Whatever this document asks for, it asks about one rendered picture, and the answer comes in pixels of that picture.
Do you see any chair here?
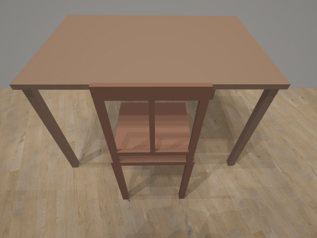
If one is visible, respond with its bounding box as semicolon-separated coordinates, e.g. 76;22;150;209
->
89;83;213;199

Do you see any table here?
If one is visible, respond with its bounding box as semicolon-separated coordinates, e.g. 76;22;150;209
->
9;15;291;168

